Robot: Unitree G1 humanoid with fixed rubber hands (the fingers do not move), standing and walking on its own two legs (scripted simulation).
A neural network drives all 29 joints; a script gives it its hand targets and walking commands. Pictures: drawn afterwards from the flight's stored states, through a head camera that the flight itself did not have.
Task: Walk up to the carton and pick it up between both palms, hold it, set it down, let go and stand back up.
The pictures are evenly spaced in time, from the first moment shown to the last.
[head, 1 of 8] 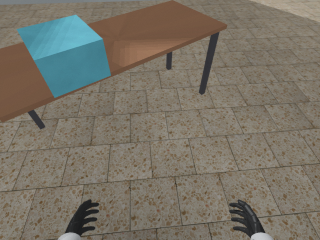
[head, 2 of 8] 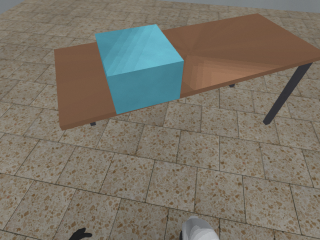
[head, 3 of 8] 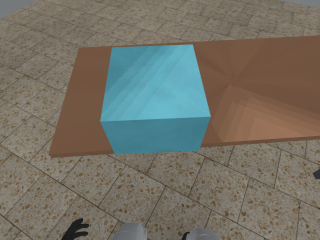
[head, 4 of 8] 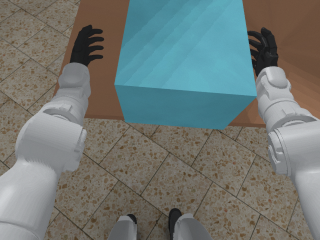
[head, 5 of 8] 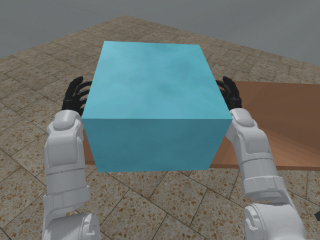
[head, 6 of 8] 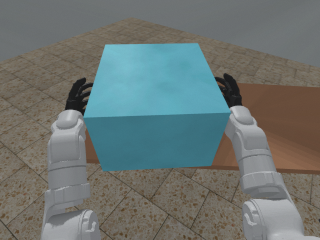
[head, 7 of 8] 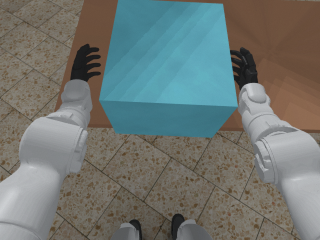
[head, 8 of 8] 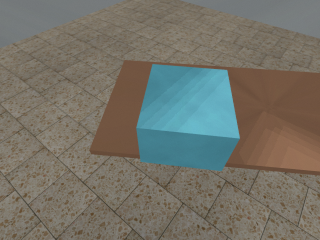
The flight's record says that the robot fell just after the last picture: no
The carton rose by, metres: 0.22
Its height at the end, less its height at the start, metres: +0.00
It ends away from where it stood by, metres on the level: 0.03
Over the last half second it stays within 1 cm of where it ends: yes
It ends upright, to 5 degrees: yes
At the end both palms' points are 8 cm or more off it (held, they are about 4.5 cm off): yes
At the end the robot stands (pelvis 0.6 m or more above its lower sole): yes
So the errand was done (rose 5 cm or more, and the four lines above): yes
